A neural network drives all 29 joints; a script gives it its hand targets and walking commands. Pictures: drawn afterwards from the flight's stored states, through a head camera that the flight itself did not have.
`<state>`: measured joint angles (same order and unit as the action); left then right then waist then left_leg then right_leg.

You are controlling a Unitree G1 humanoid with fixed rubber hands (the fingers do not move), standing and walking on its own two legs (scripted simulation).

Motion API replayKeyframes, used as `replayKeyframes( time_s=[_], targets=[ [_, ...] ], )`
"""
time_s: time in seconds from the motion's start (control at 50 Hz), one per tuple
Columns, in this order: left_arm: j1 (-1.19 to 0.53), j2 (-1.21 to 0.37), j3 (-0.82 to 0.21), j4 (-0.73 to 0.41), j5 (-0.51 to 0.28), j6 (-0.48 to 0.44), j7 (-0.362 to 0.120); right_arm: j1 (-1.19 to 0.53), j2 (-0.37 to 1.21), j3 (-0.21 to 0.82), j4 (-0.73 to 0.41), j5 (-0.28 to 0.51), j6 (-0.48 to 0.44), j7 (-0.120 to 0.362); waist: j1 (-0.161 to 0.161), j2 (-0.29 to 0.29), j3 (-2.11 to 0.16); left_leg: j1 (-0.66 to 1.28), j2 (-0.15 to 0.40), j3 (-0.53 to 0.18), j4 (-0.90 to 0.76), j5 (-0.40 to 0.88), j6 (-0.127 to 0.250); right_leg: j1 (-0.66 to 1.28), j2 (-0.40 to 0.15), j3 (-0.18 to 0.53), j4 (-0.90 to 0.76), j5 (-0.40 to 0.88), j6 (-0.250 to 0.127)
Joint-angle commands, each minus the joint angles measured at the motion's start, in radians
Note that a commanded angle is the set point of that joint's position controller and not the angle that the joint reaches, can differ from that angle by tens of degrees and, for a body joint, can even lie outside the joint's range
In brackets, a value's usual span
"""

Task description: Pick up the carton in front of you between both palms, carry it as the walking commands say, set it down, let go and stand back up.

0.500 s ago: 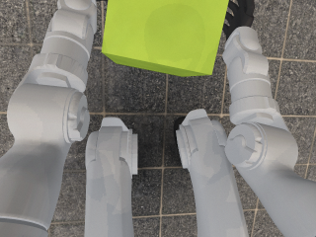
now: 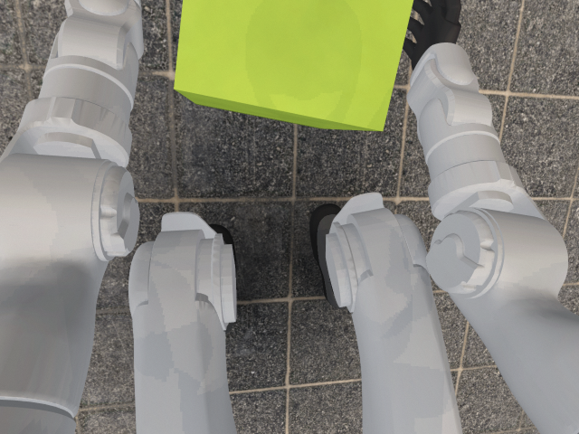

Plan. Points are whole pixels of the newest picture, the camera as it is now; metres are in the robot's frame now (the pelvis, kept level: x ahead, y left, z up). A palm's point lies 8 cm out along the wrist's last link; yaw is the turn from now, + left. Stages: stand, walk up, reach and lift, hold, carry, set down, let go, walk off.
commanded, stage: set down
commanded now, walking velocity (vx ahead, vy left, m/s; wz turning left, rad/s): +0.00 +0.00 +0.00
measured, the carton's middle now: (283, 34) +0.52 -0.01 -0.25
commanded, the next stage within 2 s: let go in 1.20 s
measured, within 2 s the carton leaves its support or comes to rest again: neither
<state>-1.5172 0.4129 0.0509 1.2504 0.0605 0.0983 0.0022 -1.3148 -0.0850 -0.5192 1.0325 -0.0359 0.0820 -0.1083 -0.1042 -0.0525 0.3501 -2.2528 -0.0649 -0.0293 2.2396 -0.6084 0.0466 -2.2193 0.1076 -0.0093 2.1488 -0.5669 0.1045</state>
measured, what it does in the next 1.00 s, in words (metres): rises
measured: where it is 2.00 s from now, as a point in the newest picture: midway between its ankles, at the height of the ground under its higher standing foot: (277, 286)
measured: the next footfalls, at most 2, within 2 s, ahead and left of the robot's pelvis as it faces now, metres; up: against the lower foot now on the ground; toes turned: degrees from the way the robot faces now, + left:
none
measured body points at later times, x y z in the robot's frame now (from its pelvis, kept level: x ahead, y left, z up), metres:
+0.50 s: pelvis +0.00 -0.01 +0.06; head +0.34 +0.02 +0.34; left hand +0.59 +0.18 -0.07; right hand +0.51 -0.19 -0.08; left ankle +0.10 +0.10 -0.34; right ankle +0.12 -0.13 -0.34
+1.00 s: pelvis +0.02 +0.00 +0.18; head +0.34 +0.03 +0.50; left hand +0.59 +0.20 +0.07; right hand +0.51 -0.19 +0.08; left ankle +0.10 +0.10 -0.34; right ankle +0.12 -0.13 -0.34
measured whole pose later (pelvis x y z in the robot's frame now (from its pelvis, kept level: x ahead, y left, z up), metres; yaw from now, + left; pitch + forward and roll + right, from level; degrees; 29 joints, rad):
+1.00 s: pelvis +0.02 +0.00 +0.18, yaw +2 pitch +46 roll -4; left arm -1.32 0.49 0.09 1.02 -0.01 0.22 -0.10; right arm -0.98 -0.04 -0.36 0.59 0.08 0.22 -0.19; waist -0.14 0.02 -0.02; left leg -1.88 -0.05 -0.04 1.54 -0.47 0.03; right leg -1.86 0.05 0.00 1.48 -0.42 0.04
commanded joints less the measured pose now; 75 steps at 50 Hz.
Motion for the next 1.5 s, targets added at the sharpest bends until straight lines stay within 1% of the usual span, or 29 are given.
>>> replayKeyframes(
  time_s=[0.0,0.04,0.08,0.12,0.16,0.22,0.3,0.34,0.38,0.42,0.46,0.52,0.58,0.64,0.8,0.92,1.12,1.18,1.22,1.3,1.34,1.38,1.42,1.48],
  targets=[
    [-0.326,0.166,-0.087,-0.108,-0.124,-0.047,0.027,-0.148,-0.164,0.076,-0.05,0.103,-0.058,-0.035,-0.029,0.199,-0.979,0.56,0.056,-0.105,-0.229,0.356,-0.034,0.319,-0.051,-0.084,-0.076,0.321,-0.018],
    [-0.375,0.151,-0.153,-0.144,-0.194,-0.055,0.016,-0.18,-0.162,0.13,-0.048,0.161,-0.07,-0.034,-0.048,0.216,-1.024,0.594,0.063,-0.107,-0.217,0.38,-0.035,0.329,-0.061,-0.082,-0.077,0.347,-0.027],
    [-0.401,0.143,-0.207,-0.162,-0.252,-0.053,0.002,-0.195,-0.156,0.18,-0.055,0.214,-0.074,-0.034,-0.059,0.228,-1.075,0.632,0.071,-0.105,-0.212,0.388,-0.036,0.353,-0.069,-0.085,-0.084,0.36,-0.034],
    [-0.391,0.162,-0.226,-0.157,-0.285,-0.048,-0.007,-0.187,-0.162,0.214,-0.074,0.253,-0.07,-0.041,-0.06,0.237,-1.128,0.671,0.077,-0.097,-0.209,0.388,-0.038,0.386,-0.074,-0.087,-0.096,0.367,-0.035],
    [-0.379,0.191,-0.221,-0.15,-0.292,-0.039,-0.01,-0.175,-0.176,0.234,-0.108,0.275,-0.062,-0.055,-0.057,0.244,-1.2,0.72,0.082,-0.085,-0.209,0.388,-0.037,0.429,-0.074,-0.089,-0.11,0.373,-0.035],
    [-0.364,0.227,-0.195,-0.167,-0.275,-0.024,-0.006,-0.151,-0.184,0.248,-0.187,0.288,-0.047,-0.083,-0.047,0.255,-1.329,0.795,0.078,-0.056,-0.218,0.385,-0.032,0.502,-0.065,-0.092,-0.14,0.383,-0.036],
    [-0.337,0.265,-0.129,-0.262,-0.225,0.017,-0.003,-0.115,-0.183,0.246,-0.356,0.269,-0.002,-0.128,-0.033,0.245,-1.509,0.856,0.052,-0.009,-0.27,0.355,-0.024,0.638,-0.04,-0.1,-0.206,0.383,-0.043],
    [-0.308,0.273,-0.091,-0.269,-0.199,0.044,-0.009,-0.089,-0.171,0.233,-0.398,0.245,0.03,-0.146,-0.032,0.227,-1.485,0.821,0.042,0.009,-0.312,0.307,-0.018,0.665,-0.029,-0.099,-0.25,0.352,-0.044],
    [-0.274,0.258,-0.066,-0.247,-0.184,0.06,-0.021,-0.057,-0.144,0.216,-0.401,0.214,0.054,-0.154,-0.038,0.208,-1.387,0.751,0.038,0.013,-0.354,0.261,-0.012,0.649,-0.026,-0.092,-0.292,0.318,-0.043],
    [-0.242,0.233,-0.049,-0.214,-0.174,0.061,-0.038,-0.029,-0.108,0.205,-0.384,0.184,0.063,-0.151,-0.045,0.194,-1.285,0.686,0.038,0.008,-0.39,0.241,-0.008,0.619,-0.025,-0.084,-0.327,0.304,-0.04],
    [-0.219,0.214,-0.034,-0.19,-0.164,0.053,-0.053,-0.014,-0.079,0.198,-0.376,0.161,0.064,-0.142,-0.047,0.186,-1.234,0.654,0.037,0.004,-0.423,0.243,-0.006,0.607,-0.023,-0.078,-0.358,0.311,-0.037],
    [-0.2,0.208,-0.01,-0.168,-0.144,0.042,-0.068,-0.004,-0.057,0.191,-0.379,0.141,0.064,-0.129,-0.042,0.182,-1.227,0.652,0.032,0.002,-0.473,0.252,-0.007,0.615,-0.021,-0.073,-0.402,0.326,-0.031],
    [-0.189,0.213,0.011,-0.169,-0.122,0.04,-0.075,0.01,-0.049,0.185,-0.397,0.132,0.068,-0.121,-0.039,0.189,-1.265,0.692,0.027,0.004,-0.523,0.263,-0.009,0.639,-0.02,-0.074,-0.449,0.335,-0.026],
    [-0.184,0.22,0.024,-0.2,-0.105,0.046,-0.078,0.032,-0.05,0.182,-0.429,0.131,0.077,-0.118,-0.039,0.205,-1.33,0.768,0.021,0.008,-0.573,0.29,-0.013,0.672,-0.02,-0.078,-0.499,0.35,-0.023],
    [-0.158,0.218,0.036,-0.331,-0.088,0.088,-0.088,0.102,-0.064,0.177,-0.539,0.139,0.11,-0.108,-0.053,0.263,-1.476,1.023,0.006,0.01,-0.707,0.408,-0.03,0.738,-0.021,-0.092,-0.643,0.399,-0.025],
    [-0.111,0.191,0.05,-0.35,-0.072,0.107,-0.099,0.157,-0.054,0.162,-0.559,0.124,0.122,-0.087,-0.061,0.274,-1.457,1.143,0.003,-0.003,-0.824,0.469,-0.04,0.766,-0.025,-0.097,-0.758,0.426,-0.024],
    [-0.022,0.143,0.101,-0.323,-0.014,0.093,-0.111,0.238,-0.026,0.116,-0.544,0.065,0.103,-0.047,-0.065,0.251,-1.385,1.286,0.006,-0.029,-1.032,0.571,-0.047,0.875,-0.033,-0.092,-0.961,0.502,-0.019],
    [0.006,0.119,0.117,-0.303,0.005,0.085,-0.114,0.262,-0.014,0.102,-0.524,0.045,0.095,-0.033,-0.063,0.244,-1.339,1.308,0.01,-0.037,-1.088,0.577,-0.048,0.893,-0.037,-0.087,-1.016,0.504,-0.018],
    [0.037,0.109,0.139,-0.301,0.025,0.078,-0.111,0.282,-0.01,0.105,-0.524,0.031,0.086,-0.021,-0.05,0.237,-1.339,1.339,0.012,-0.039,-1.125,0.597,-0.05,0.926,-0.038,-0.085,-1.052,0.51,-0.018],
    [0.175,0.051,0.181,-0.352,0.067,0.063,-0.082,0.409,-0.02,0.125,-0.542,-0.005,0.061,0.014,-0.034,0.233,-1.414,1.494,0.013,-0.047,-1.189,0.729,-0.06,1.001,-0.038,-0.086,-1.115,0.562,-0.024],
    [0.267,0.005,0.196,-0.409,0.081,0.057,-0.056,0.494,-0.034,0.145,-0.559,-0.025,0.047,0.04,-0.028,0.231,-1.446,1.586,0.013,-0.05,-1.219,0.793,-0.068,1.036,-0.036,-0.087,-1.148,0.582,-0.033],
    [0.377,-0.049,0.205,-0.481,0.091,0.05,-0.022,0.587,-0.058,0.171,-0.578,-0.044,0.032,0.073,-0.023,0.225,-1.451,1.66,0.015,-0.051,-1.255,0.823,-0.077,1.079,-0.035,-0.085,-1.18,0.584,-0.046],
    [0.484,-0.093,0.206,-0.555,0.091,0.041,0.011,0.665,-0.093,0.2,-0.594,-0.055,0.018,0.107,-0.019,0.207,-1.411,1.689,0.017,-0.051,-1.297,0.801,-0.083,1.138,-0.038,-0.077,-1.213,0.569,-0.06],
    [0.618,-0.125,0.194,-0.655,0.073,0.022,0.046,0.756,-0.135,0.245,-0.614,-0.055,0.004,0.15,-0.016,0.166,-1.3,1.665,0.016,-0.046,-1.379,0.675,-0.085,1.274,-0.049,-0.056,-1.269,0.538,-0.074]
  ],
)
